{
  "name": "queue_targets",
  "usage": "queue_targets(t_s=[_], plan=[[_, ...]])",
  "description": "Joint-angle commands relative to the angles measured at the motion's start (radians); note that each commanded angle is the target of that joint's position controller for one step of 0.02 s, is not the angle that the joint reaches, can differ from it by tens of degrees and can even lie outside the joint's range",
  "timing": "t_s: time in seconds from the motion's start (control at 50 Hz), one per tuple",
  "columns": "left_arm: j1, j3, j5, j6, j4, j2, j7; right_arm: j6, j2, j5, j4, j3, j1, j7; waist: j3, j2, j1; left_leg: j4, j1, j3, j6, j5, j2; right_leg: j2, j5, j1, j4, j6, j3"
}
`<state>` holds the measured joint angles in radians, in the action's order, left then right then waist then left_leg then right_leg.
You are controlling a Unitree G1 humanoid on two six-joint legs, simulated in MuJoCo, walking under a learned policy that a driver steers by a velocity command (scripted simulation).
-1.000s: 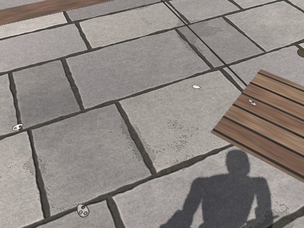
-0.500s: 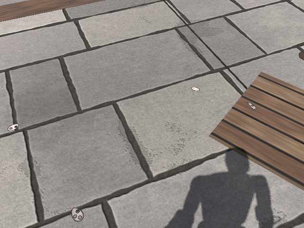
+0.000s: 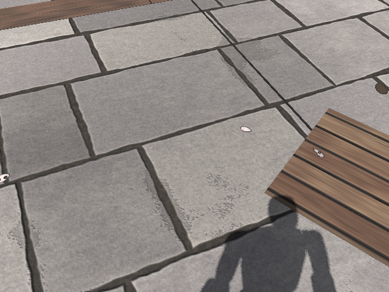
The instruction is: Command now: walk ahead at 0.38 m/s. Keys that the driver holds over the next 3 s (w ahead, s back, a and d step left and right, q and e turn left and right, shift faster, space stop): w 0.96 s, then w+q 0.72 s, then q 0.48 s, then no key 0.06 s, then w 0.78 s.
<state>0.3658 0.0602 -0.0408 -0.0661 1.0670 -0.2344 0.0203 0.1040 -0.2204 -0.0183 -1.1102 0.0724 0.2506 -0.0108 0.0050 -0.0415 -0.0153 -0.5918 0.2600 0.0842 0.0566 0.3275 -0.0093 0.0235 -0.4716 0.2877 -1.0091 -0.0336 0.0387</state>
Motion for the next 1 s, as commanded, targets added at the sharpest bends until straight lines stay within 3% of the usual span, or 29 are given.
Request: queue_targets(t_s=[0.02,0.06,0.1,0.2,0.32,0.36,0.38,0.4,0.42,0.44,0.46,0.48,0.5,0.52,0.54,0.56,0.58,0.6,0.64,0.72,0.78,0.86,0.9,0.94,0.96,0.98,1.0], plan=[[-0.123,0.011,-0.01,-0.053,-0.119,-0.069,-0.009,0.022,-0.097,0.01,0.012,-0.008,0.099,-0.011,0.082,0.112,-0.028,0.427,-0.294,-0.532,0.163,0.122,0.332,0.076,0.156,0.55,-0.268,-0.061,0.043],[-0.126,0.028,0.008,-0.045,-0.114,-0.089,-0.011,0.015,-0.065,0.016,0.024,-0.025,0.08,-0.013,0.086,0.111,-0.002,0.445,-0.226,-0.346,0.112,-0.09,0.252,0.117,0.266,0.465,-0.153,-0.055,0.019],[-0.142,0.029,0.013,-0.03,-0.116,-0.063,-0.018,0.007,-0.072,0.02,0.012,-0.029,0.145,-0.001,0.079,0.116,-0.005,0.454,-0.226,-0.259,0.113,-0.257,0.224,0.116,0.31,0.449,-0.088,-0.029,-0.017],[-0.359,0.01,0.018,-0.022,-0.203,-0.026,-0.027,-0.006,-0.117,0.024,0.029,-0.027,0.188,0.028,0.118,0.098,-0.038,0.496,-0.201,-0.169,0.122,-0.369,0.208,0.091,0.472,0.469,0.221,0.018,-0.055],[-0.526,-0.006,0.008,-0.034,-0.269,-0.034,-0.062,-0.017,-0.124,0.006,0.018,-0.015,0.267,0.033,0.162,0.109,-0.061,0.483,-0.308,-0.119,0.117,-0.409,0.251,0.049,0.518,0.424,0.439,-0.018,-0.08],[-0.512,0.0,0.007,-0.041,-0.278,-0.059,-0.073,-0.024,-0.142,0.006,0.025,-0.005,0.249,0.034,0.131,0.124,-0.027,0.413,-0.371,-0.102,0.102,-0.576,0.271,0.026,0.464,0.363,0.475,-0.049,-0.088],[-0.466,0.011,0.008,-0.043,-0.272,-0.085,-0.074,-0.027,-0.159,0.008,0.031,0.001,0.234,0.034,0.084,0.148,0.007,0.348,-0.393,-0.096,0.091,-0.758,0.276,-0.003,0.432,0.277,0.473,-0.065,-0.105],[-0.366,0.029,0.009,-0.042,-0.249,-0.121,-0.071,-0.034,-0.173,0.011,0.037,0.007,0.218,0.034,0.009,0.174,0.064,0.226,-0.401,-0.081,0.078,-0.948,0.267,-0.041,0.404,0.139,0.464,-0.087,-0.128],[-0.185,0.054,0.007,-0.038,-0.194,-0.165,-0.064,-0.042,-0.165,0.015,0.046,0.003,0.199,0.033,-0.094,0.176,0.153,0.018,-0.333,-0.049,0.05,-1.017,0.224,-0.065,0.413,-0.098,0.472,-0.117,-0.14],[0.002,0.074,0.02,-0.033,-0.153,-0.233,-0.052,-0.042,-0.134,0.026,0.072,-0.012,0.197,0.029,-0.232,0.091,0.21,-0.3,-0.076,-0.031,0.021,-0.724,0.174,0.113,0.374,-0.437,0.437,-0.178,0.071],[0.083,0.081,0.035,-0.032,-0.122,-0.295,-0.057,-0.017,0.039,0.016,0.078,-0.058,0.345,0.011,-0.425,-0.207,0.112,-0.684,0.295,-0.09,-0.039,0.109,-0.042,0.378,0.111,-0.764,0.592,-0.36,0.625],[0.064,0.054,0.032,-0.033,-0.12,-0.199,-0.057,0.016,-0.055,-0.015,0.076,-0.035,0.252,0.004,-0.397,-0.143,0.152,-0.816,0.406,-0.236,-0.013,0.217,-0.026,0.356,0.026,-0.724,0.728,-0.322,0.743],[-0.048,0.041,0.026,-0.039,-0.135,-0.157,-0.054,0.033,-0.116,-0.039,0.122,-0.018,0.135,0.004,-0.214,-0.121,0.129,-0.842,0.492,-0.202,0.005,0.153,0.03,0.327,0.09,-0.574,0.741,-0.268,0.572],[-0.148,0.027,0.029,-0.046,-0.161,-0.122,-0.055,0.039,-0.129,-0.035,0.14,-0.016,0.074,0.013,-0.135,-0.005,0.092,-0.792,0.448,-0.182,0.013,0.05,0.089,0.296,0.215,-0.394,0.765,-0.239,0.433],[-0.204,0.017,0.041,-0.054,-0.165,-0.091,-0.06,0.032,-0.128,-0.018,0.139,-0.005,0.052,0.023,-0.076,0.036,0.053,-0.728,0.389,-0.167,0.012,-0.008,0.126,0.26,0.324,-0.241,0.789,-0.221,0.325],[-0.224,0.009,0.052,-0.059,-0.159,-0.068,-0.063,0.016,-0.109,-0.009,0.134,-0.001,0.087,0.026,-0.065,0.015,0.011,-0.683,0.315,-0.177,0.016,-0.041,0.157,0.227,0.358,-0.151,0.815,-0.208,0.254],[-0.218,0.007,0.051,-0.059,-0.148,-0.059,-0.066,0.001,-0.082,-0.007,0.13,-0.002,0.111,0.028,-0.054,-0.003,-0.007,-0.648,0.281,-0.175,0.016,-0.045,0.165,0.211,0.358,-0.103,0.841,-0.21,0.218],[-0.202,0.007,0.048,-0.059,-0.137,-0.067,-0.064,-0.011,-0.066,-0.008,0.132,-0.002,0.117,0.031,-0.033,-0.011,-0.017,-0.61,0.276,-0.167,0.011,-0.041,0.172,0.202,0.363,-0.065,0.866,-0.216,0.184],[-0.166,0.012,0.047,-0.06,-0.123,-0.105,-0.049,-0.024,-0.074,-0.001,0.16,0.002,0.054,0.034,0.015,-0.008,-0.019,-0.522,0.333,-0.154,-0.01,-0.097,0.186,0.2,0.374,-0.03,0.907,-0.227,0.143],[-0.088,0.018,0.043,-0.05,-0.109,-0.136,-0.021,-0.02,-0.085,0.014,0.214,0.006,-0.108,0.027,0.047,0.003,0.019,-0.267,0.439,-0.135,-0.043,-0.33,0.178,0.178,0.425,-0.091,0.923,-0.201,0.078],[-0.03,0.019,0.032,-0.045,-0.096,-0.147,-0.015,-0.012,-0.067,0.008,0.243,-0.004,-0.222,0.014,0.059,-0.002,0.057,-0.084,0.393,-0.091,-0.046,-0.446,0.134,0.152,0.444,-0.12,0.919,-0.172,0.018],[0.049,0.024,0.024,-0.03,-0.063,-0.154,-0.013,-0.007,-0.07,-0.003,0.283,-0.014,-0.335,-0.008,0.086,-0.005,0.094,0.03,0.416,-0.082,-0.036,-0.411,0.108,0.196,0.452,-0.257,0.867,-0.167,0.015],[0.057,0.03,0.022,-0.019,-0.054,-0.164,-0.01,0.0,-0.084,-0.005,0.303,-0.013,-0.353,-0.02,0.087,-0.016,0.084,0.066,0.417,-0.086,-0.013,-0.339,0.1,0.233,0.498,-0.329,0.822,-0.156,0.027],[0.031,0.037,0.022,-0.008,-0.059,-0.181,-0.007,0.007,-0.12,-0.007,0.297,0.0,-0.292,-0.027,0.046,-0.043,0.037,0.09,0.308,-0.063,0.016,-0.262,0.067,0.245,0.678,-0.365,0.742,-0.133,0.024],[0.004,0.037,0.021,-0.003,-0.066,-0.182,-0.007,0.009,-0.149,-0.005,0.27,0.016,-0.192,-0.025,-0.016,-0.05,-0.023,0.108,0.163,-0.03,0.037,-0.254,0.031,0.218,0.853,-0.357,0.626,-0.114,-0.006],[-0.01,0.027,0.027,0.001,-0.077,-0.159,-0.006,0.008,-0.202,-0.003,0.212,0.044,-0.01,-0.02,-0.129,-0.034,-0.099,0.092,-0.078,-0.028,0.071,-0.273,0.022,0.162,0.908,-0.285,0.417,-0.083,-0.061],[0.012,0.011,0.052,-0.002,-0.104,-0.125,-0.003,0.001,-0.287,0.008,0.175,0.065,0.172,-0.011,-0.285,0.118,-0.136,0.075,-0.38,-0.291,0.142,-0.28,0.225,0.095,0.597,-0.067,0.073,-0.041,-0.118]])
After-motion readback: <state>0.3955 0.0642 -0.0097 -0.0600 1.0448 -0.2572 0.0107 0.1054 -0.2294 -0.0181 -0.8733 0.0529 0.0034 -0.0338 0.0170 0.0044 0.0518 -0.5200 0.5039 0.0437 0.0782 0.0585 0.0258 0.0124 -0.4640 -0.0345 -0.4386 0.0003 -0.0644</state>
